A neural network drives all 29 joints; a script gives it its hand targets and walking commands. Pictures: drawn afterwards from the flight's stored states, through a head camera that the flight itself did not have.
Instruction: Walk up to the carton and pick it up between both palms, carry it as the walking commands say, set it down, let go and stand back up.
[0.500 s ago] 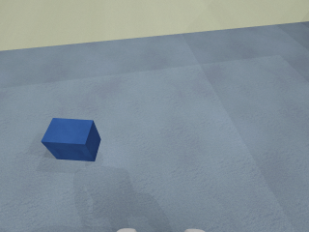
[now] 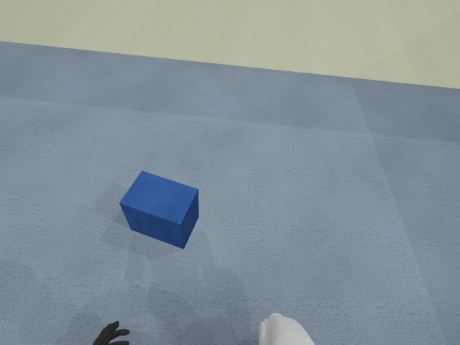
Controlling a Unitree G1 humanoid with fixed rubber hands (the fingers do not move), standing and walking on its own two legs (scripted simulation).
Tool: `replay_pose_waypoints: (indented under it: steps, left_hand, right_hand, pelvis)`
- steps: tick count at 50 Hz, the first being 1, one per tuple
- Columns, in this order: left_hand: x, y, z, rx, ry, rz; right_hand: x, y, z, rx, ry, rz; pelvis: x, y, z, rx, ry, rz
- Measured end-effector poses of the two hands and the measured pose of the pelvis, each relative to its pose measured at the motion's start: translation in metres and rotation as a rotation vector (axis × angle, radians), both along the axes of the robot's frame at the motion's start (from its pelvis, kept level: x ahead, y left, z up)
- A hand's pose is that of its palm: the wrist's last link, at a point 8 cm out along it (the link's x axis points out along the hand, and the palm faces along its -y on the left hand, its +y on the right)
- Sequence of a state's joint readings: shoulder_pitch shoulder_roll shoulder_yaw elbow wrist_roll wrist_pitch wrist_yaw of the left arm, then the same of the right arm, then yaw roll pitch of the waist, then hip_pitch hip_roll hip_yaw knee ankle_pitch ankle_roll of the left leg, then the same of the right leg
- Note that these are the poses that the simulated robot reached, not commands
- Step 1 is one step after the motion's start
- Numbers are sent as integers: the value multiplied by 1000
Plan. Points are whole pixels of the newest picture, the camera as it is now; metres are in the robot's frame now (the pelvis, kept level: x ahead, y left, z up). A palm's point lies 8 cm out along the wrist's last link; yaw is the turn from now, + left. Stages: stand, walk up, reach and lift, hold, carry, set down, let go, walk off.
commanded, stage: walk up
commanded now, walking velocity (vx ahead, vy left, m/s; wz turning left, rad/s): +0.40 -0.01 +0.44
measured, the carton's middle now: (163, 210) +0.72 +0.23 -0.65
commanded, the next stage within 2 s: none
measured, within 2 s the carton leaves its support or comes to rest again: neither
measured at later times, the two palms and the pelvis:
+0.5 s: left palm out of the picture +0.14 +0.23 -0.16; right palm (322, 244) +0.32 -0.23 -0.13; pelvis +0.19 +0.01 -0.01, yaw +10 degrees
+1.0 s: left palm (85, 302) +0.22 +0.28 -0.14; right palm (293, 253) +0.32 -0.17 -0.16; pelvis +0.23 +0.05 -0.01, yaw +13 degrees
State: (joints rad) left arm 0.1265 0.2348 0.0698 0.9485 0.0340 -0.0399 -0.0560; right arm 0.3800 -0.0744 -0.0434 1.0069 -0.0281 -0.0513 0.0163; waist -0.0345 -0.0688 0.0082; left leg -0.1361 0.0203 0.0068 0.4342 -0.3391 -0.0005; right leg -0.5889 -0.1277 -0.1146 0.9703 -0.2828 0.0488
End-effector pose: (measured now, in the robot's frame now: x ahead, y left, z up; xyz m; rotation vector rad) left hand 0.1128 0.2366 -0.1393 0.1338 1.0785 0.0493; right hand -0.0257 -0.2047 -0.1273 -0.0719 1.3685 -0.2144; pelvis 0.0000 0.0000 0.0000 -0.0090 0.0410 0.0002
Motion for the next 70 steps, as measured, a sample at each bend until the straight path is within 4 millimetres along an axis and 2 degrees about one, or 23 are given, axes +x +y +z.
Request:
replay_pose_waypoints:
  steps: [4,7,9,11,13,15,18,20,23,26,28,30,35,39,42,45,50,55,60,64,67,70]
  left_hand:
    - [80,-16,14,9,-83,-31]
    - [128,-30,12,29,-113,-46]
    - [150,-36,6,47,-130,-34]
    - [157,-41,3,56,-118,-17]
    - [150,-39,2,62,-85,26]
    - [134,-35,1,67,-32,79]
    - [101,-27,-3,61,72,161]
    - [76,-21,-7,46,152,211]
    - [43,-11,-17,14,265,280]
    - [19,0,-31,-20,354,330]
    - [14,7,-36,-34,400,332]
    - [20,14,-36,-38,420,344]
    - [60,29,-27,-15,355,345]
    - [92,36,-19,22,294,314]
    - [111,38,-15,49,244,305]
    - [120,37,-10,79,201,297]
    - [111,42,-1,82,190,335]
    - [95,53,-6,53,224,347]
    - [76,69,-24,5,267,358]
    - [65,77,-23,-7,294,361]
    - [58,78,-22,-3,295,355]
    - [51,72,-17,-3,302,347]
  right_hand:
    - [5,11,-6,60,92,-39]
    - [18,6,-17,84,152,-67]
    - [34,-4,-30,89,184,-66]
    - [60,-16,-37,75,198,-37]
    - [96,-30,-40,50,180,12]
    - [139,-42,-40,21,136,73]
    - [209,-51,-32,-23,45,156]
    - [255,-50,-22,-51,-21,207]
    - [316,-38,-7,-86,-114,282]
    - [365,-16,2,-112,-198,348]
    - [387,0,7,-116,-244,363]
    - [400,15,12,-113,-271,360]
    - [410,47,9,-73,-264,358]
    - [398,64,-4,-19,-228,342]
    - [385,62,-17,1,-194,308]
    - [371,52,-32,13,-138,291]
    - [344,39,-32,-3,-27,297]
    - [325,38,-21,-43,11,295]
    - [313,54,-12,-85,-15,302]
    - [304,71,-4,-79,-28,317]
    - [302,84,-6,-52,-41,319]
    - [302,85,-9,-51,-50,291]
  pelvis:
    - [39,-6,-1,2,-5,20]
    - [75,-15,-10,9,-10,34]
    - [99,-22,-22,9,-14,54]
    - [115,-23,-25,-6,-23,87]
    - [127,-22,-23,-7,-36,115]
    - [140,-19,-19,-10,-45,129]
    - [156,-13,-13,-10,-52,136]
    - [167,-9,-9,-10,-52,143]
    - [183,0,-8,-17,-52,160]
    - [200,16,-14,-22,-53,176]
    - [211,24,-16,0,-52,168]
    - [218,30,-13,4,-56,167]
    - [224,40,-6,3,-55,177]
    - [226,43,-5,16,-54,177]
    - [227,43,-9,35,-55,176]
    - [227,44,-14,31,-63,185]
    - [225,51,-8,14,-62,220]
    - [219,62,-5,6,-53,234]
    - [210,78,-8,13,-64,234]
    - [206,82,-2,14,-62,234]
    - [204,83,-2,30,-62,221]
    - [201,85,0,24,-78,215]
